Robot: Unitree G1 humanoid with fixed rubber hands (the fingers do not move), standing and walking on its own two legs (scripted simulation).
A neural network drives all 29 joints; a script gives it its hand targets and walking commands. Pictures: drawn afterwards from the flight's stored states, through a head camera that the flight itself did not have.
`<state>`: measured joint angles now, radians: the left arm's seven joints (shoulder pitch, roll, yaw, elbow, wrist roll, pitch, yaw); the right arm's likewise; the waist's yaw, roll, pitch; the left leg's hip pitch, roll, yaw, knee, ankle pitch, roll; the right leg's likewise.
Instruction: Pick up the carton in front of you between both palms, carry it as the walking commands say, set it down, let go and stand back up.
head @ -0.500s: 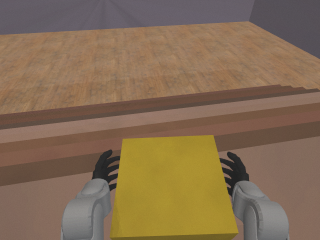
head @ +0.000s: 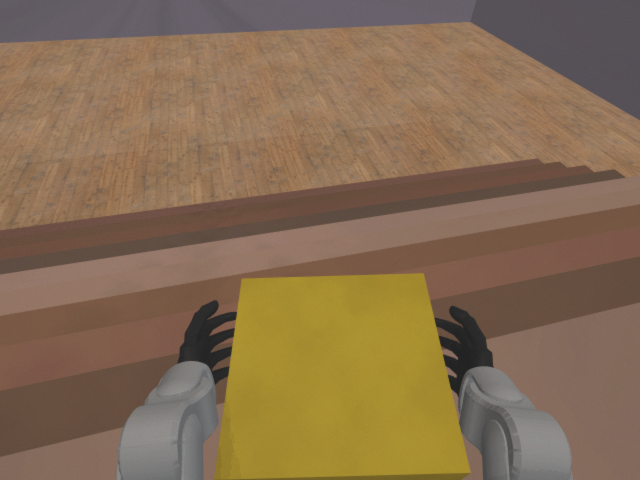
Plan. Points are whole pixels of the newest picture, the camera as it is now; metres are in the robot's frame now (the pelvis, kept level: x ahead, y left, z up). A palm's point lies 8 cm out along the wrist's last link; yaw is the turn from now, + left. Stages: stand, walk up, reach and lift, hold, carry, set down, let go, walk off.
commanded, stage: carry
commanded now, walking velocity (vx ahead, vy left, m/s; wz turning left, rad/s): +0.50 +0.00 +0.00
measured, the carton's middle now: (335, 401) +0.24 -0.01 +0.00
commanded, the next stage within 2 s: none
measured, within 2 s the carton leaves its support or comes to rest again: neither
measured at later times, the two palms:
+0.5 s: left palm (241, 165) +0.65 +0.14 +0.07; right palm (401, 160) +0.68 -0.17 +0.06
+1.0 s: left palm (262, 91) +1.00 +0.12 +0.05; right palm (387, 92) +0.98 -0.19 +0.06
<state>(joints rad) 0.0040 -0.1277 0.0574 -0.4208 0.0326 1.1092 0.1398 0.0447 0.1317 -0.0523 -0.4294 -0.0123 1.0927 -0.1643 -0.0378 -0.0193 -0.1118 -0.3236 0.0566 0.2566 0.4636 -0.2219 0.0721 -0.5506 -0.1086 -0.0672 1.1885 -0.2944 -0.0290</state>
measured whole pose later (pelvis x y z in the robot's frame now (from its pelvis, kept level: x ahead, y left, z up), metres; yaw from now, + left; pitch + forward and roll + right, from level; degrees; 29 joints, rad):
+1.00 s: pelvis +0.65 -0.03 -0.04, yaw +2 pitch +4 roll +0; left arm -0.45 -0.14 0.34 -0.09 0.11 0.94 0.19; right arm -0.47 0.16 -0.21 -0.04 -0.03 0.96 -0.20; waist -0.12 -0.03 -0.02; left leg -0.26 -0.03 0.07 0.80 -0.61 0.05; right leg -0.70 -0.04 -0.01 0.83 0.11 -0.04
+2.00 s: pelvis +1.44 -0.08 -0.48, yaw +0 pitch +1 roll +0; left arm -0.40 -0.11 0.21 0.13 0.00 0.78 0.23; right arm -0.37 0.09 -0.23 0.13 -0.02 0.77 -0.25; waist 0.09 -0.02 -0.08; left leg -0.46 -0.10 -0.06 1.72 -0.57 0.00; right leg -0.45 0.09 -0.06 0.72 -0.30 -0.07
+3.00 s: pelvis +2.23 -0.07 -0.84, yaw +0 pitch +3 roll -1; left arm -0.35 -0.14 0.17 0.21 -0.05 0.66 0.23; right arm -0.27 0.12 -0.29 0.16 -0.04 0.63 -0.22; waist 0.13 0.03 -0.02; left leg -0.70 0.01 -0.04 0.77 0.20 0.02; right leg -0.38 0.11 -0.03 1.08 -0.76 -0.11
